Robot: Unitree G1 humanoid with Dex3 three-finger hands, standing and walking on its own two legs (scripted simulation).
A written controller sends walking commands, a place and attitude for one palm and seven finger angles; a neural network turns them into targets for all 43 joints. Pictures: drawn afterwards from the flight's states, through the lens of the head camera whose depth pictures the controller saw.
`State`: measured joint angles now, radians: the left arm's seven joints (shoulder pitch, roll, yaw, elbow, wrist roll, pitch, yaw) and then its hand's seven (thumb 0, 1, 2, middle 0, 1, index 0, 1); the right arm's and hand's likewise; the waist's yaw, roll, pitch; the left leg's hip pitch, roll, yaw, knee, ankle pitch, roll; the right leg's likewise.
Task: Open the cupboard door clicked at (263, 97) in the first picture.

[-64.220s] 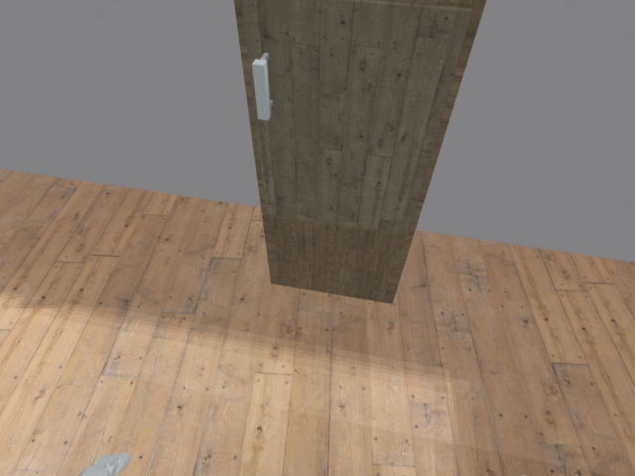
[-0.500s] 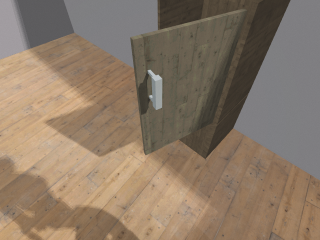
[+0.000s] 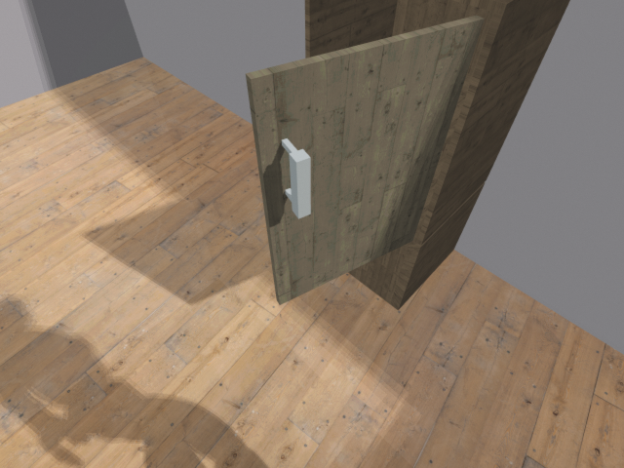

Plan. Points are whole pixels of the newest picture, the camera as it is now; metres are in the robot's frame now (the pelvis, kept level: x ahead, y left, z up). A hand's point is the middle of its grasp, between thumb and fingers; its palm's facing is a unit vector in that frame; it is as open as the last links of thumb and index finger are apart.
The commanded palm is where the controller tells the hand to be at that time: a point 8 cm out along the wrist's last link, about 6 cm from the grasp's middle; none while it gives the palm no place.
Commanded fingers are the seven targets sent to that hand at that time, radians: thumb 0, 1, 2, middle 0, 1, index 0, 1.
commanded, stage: stand and wait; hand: left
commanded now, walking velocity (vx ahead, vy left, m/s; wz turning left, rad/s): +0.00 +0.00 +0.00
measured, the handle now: (294, 178) +0.53 +0.07 +0.06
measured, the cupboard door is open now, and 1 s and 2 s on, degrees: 74 74 74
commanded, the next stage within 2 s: none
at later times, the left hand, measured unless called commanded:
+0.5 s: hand out of the picture +0.02 +0.17 -0.17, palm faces +0.03 -0.98 -0.21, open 7.4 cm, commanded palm none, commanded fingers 0.00 0.90 0.90 -0.20 -0.30 -0.20 -0.30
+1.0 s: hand out of the picture +0.02 +0.18 -0.17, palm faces +0.03 -0.98 -0.21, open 7.4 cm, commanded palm none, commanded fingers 0.00 0.90 0.90 -0.20 -0.30 -0.20 -0.30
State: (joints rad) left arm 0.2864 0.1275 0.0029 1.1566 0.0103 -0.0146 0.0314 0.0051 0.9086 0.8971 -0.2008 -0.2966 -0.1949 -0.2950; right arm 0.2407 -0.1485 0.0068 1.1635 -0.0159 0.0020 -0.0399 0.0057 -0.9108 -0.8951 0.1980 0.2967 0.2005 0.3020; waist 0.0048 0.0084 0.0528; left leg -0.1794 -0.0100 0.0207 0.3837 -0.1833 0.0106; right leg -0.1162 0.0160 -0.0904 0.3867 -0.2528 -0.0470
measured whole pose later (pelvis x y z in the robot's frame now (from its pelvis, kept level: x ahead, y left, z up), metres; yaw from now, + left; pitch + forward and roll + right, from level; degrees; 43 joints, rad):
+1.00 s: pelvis +0.02 +0.00 +0.00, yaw +0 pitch -1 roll +0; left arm 0.25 0.18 0.01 1.15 0.01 -0.02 0.02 0.01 0.91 0.90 -0.20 -0.30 -0.20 -0.30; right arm 0.20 -0.19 0.01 1.16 -0.01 0.00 -0.04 0.00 -0.91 -0.89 0.20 0.30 0.20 0.30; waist 0.01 0.00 0.05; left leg -0.13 -0.01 0.02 0.35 -0.19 0.01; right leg -0.06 0.02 -0.09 0.33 -0.25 -0.05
